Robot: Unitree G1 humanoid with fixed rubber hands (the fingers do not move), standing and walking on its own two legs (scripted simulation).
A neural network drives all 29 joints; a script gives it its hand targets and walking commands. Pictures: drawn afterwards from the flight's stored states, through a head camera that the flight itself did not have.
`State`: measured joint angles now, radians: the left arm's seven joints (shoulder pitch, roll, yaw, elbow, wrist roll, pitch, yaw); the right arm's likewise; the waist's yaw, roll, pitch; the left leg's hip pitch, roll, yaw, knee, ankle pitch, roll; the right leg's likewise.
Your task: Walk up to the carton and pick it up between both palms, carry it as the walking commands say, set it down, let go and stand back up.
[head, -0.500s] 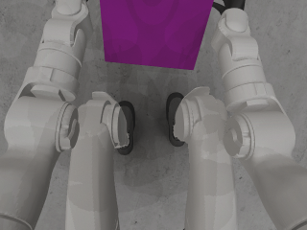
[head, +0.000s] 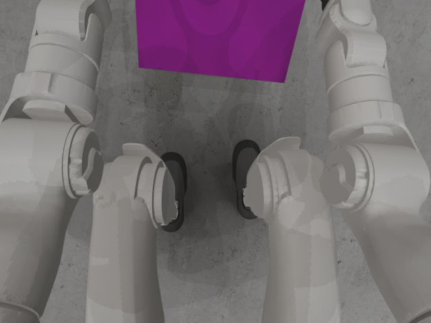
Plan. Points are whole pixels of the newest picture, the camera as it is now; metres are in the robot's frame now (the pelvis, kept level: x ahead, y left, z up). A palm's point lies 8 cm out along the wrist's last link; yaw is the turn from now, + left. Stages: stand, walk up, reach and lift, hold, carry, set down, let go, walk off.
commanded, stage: set down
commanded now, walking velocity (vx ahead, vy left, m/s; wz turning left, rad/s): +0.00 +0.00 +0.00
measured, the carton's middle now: (217, 0) +0.56 -0.04 -0.25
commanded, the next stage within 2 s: none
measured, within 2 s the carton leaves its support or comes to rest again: rests again in 1.62 s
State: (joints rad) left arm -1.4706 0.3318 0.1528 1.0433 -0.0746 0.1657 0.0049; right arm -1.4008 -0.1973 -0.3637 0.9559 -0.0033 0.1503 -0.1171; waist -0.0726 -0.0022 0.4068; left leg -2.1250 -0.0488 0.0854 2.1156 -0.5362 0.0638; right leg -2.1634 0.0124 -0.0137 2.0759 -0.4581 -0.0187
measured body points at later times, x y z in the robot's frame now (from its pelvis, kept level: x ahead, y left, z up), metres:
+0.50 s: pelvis +0.01 +0.00 +0.00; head +0.36 -0.01 +0.26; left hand +0.59 +0.12 -0.14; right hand +0.55 -0.20 -0.15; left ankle +0.13 +0.09 -0.36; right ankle +0.15 -0.11 -0.36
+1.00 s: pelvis +0.02 +0.00 +0.00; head +0.38 -0.01 +0.26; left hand +0.60 +0.12 -0.15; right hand +0.56 -0.20 -0.16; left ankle +0.13 +0.09 -0.36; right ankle +0.15 -0.11 -0.36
